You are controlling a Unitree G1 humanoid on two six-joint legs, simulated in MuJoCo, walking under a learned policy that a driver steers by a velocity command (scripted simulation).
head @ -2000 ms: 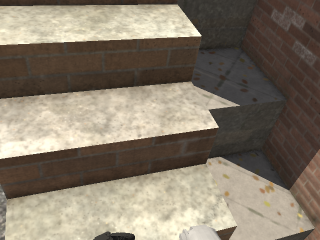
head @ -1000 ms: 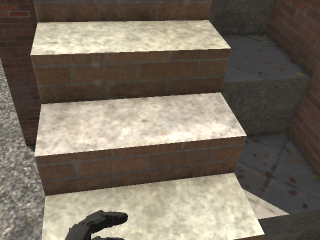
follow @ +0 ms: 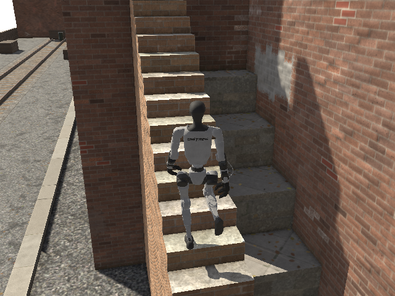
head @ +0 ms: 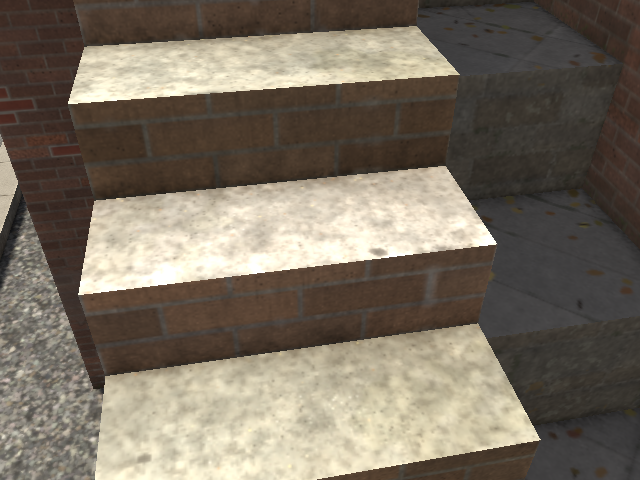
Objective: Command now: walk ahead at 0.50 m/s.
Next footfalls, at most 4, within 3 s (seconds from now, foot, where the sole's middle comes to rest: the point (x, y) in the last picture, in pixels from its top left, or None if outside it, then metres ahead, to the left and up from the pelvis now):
0.36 right None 0.35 -0.11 -0.54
0.90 left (237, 432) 0.53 0.18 -0.35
1.48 right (334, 222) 0.83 0.03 -0.16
2.00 left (159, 70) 1.02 0.35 0.03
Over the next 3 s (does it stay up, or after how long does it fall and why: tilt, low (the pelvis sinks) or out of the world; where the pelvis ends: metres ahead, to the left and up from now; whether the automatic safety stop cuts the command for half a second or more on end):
stays up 1.26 0.22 0.99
